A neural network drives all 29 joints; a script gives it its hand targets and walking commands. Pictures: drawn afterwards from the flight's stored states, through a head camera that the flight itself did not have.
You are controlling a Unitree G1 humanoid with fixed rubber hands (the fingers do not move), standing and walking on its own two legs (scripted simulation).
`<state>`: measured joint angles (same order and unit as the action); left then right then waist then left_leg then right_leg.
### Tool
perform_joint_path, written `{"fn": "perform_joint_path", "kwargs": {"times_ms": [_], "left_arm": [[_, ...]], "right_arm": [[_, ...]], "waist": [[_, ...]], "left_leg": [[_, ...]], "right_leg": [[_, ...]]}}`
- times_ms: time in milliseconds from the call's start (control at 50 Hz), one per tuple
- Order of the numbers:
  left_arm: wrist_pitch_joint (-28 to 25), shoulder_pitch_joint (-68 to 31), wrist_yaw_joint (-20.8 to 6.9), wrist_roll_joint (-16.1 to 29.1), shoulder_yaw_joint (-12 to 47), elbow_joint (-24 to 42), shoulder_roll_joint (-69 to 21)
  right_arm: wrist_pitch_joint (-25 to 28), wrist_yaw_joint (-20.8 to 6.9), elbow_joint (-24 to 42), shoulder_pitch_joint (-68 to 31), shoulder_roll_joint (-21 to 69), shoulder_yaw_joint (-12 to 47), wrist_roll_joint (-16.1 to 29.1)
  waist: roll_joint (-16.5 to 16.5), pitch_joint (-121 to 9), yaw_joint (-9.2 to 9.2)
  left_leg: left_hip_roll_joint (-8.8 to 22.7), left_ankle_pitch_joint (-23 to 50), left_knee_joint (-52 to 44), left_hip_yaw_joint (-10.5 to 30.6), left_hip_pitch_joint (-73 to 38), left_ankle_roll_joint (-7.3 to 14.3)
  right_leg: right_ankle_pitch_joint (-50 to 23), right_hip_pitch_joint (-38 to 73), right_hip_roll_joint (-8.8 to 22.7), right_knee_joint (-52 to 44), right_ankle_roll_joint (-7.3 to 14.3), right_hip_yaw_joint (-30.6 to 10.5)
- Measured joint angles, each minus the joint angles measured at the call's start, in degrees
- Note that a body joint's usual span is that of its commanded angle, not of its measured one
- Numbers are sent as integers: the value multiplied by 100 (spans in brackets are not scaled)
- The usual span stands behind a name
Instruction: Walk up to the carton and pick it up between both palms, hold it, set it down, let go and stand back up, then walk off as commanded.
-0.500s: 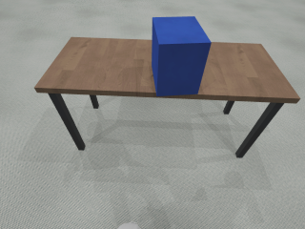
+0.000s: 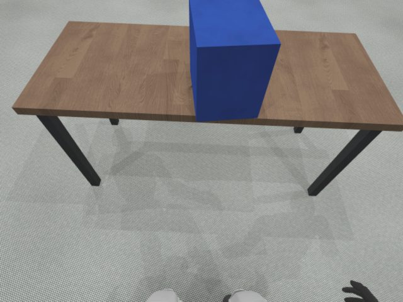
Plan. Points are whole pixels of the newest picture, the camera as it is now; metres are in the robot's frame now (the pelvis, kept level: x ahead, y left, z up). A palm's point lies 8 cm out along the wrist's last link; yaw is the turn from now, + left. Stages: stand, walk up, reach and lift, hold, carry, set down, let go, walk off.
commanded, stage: walk off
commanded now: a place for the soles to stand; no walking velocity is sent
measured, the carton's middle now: (225, 60) +0.76 -0.05 +0.01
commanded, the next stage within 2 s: stand in 0.68 s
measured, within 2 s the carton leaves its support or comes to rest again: neither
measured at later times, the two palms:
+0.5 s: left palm out of the picture +0.10 +0.32 -0.09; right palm out of the picture +0.07 -0.33 -0.09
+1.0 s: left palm out of the picture +0.11 +0.32 -0.09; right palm out of the picture +0.08 -0.33 -0.10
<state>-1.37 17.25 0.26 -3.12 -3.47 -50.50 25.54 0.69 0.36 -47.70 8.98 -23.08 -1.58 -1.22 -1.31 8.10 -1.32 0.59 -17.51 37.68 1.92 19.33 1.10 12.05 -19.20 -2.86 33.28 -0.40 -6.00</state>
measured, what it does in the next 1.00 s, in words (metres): stands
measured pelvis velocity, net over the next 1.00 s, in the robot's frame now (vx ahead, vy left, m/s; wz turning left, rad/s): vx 0.00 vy -0.01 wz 0.01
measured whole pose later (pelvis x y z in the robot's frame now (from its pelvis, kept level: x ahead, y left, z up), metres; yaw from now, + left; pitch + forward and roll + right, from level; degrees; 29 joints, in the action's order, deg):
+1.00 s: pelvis +0.00 -0.01 +0.01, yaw +0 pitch +0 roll +0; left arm -1.6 6.5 -0.5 -3.1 -3.5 -54.8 25.5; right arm 1.0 -0.4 -56.0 7.5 -23.1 -1.6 -1.2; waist -0.6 4.5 -1.3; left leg -0.1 -17.4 31.7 1.9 14.4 -0.1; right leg 12.5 -19.2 -2.1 31.9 -0.1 -6.1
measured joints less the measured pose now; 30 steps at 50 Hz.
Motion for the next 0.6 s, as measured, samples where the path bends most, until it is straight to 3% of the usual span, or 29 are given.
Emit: {"fn": "perform_joint_path", "kwargs": {"times_ms": [80, 160, 240, 400, 600], "left_arm": [[-49, -289, 3, 0, -1, 1, -4], [-50, -655, 3, 0, 0, 1, -5], [-44, -985, 3, 0, -1, -1, -4], [-37, -1124, 1, 0, -1, -68, -4], [-24, -1032, -38, 0, 0, -331, -4]], "right_arm": [[-85, 19, -90, -8, -1, 1, 0], [-94, 9, -214, -12, -3, 1, 0], [-101, -14, -319, -14, -2, 1, 0], [-116, -83, -411, -14, -2, 1, 0], [-104, -139, -540, -14, -1, 1, 0]], "waist": [[117, -130, -1], [252, -137, -6], [181, -170, 0], [-69, -323, 0], [7, -324, 1]], "left_leg": [[-30, -912, 201, -3, 15, 0], [-24, 20, -229, 2, -397, 0], [-57, -149, -356, -4, -497, -110], [-65, -50, -356, -3, -491, -118], [-65, -47, -358, -4, -451, -118]], "right_leg": [[199, -3, 23, 3, 25, -5], [210, -6, 14, 57, 27, 1], [191, 1, 53, 89, 27, -8], [91, 0, 60, 79, 27, -8], [6, -1, 66, -9, 27, -9]]}}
